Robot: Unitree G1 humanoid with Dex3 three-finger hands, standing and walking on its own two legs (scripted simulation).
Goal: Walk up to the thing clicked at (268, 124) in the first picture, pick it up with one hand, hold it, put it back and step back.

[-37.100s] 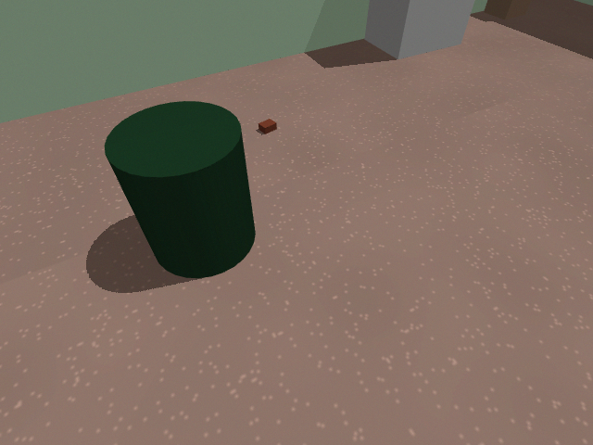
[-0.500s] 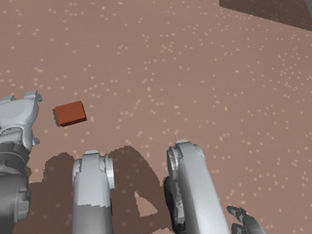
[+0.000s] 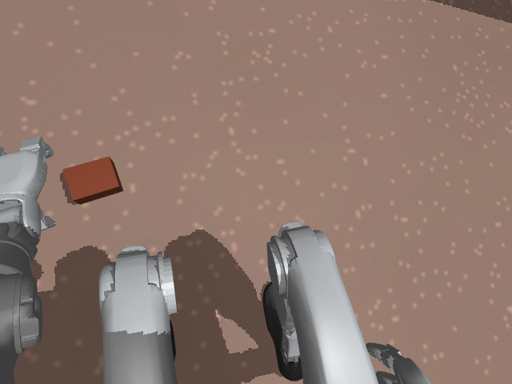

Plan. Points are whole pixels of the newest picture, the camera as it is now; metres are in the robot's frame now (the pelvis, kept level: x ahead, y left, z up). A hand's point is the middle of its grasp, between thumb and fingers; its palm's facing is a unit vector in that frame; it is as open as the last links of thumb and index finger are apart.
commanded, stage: rise first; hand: left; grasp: from above
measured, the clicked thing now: (94, 180) +0.48 +0.25 -0.32
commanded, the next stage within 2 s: approach in 0.22 s
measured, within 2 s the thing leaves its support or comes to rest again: neither
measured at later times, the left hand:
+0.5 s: hand (48, 188) +0.44 +0.29 -0.20, palm faces -0.42 -0.12 -0.90, open 12.8 cm
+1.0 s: hand (64, 164) +0.48 +0.27 -0.19, palm faces -0.46 -0.14 -0.88, open 13.7 cm
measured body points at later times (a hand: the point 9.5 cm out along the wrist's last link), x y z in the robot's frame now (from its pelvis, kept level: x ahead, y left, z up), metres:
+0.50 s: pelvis +0.00 +0.00 -0.01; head +0.24 +0.07 +0.36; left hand +0.46 +0.29 -0.15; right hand +0.06 -0.27 -0.12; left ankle +0.07 +0.13 -0.31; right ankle +0.10 -0.14 -0.31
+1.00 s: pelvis +0.00 +0.00 -0.01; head +0.25 +0.03 +0.36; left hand +0.50 +0.27 -0.14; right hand +0.00 -0.26 -0.12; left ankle +0.07 +0.13 -0.31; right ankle +0.10 -0.14 -0.31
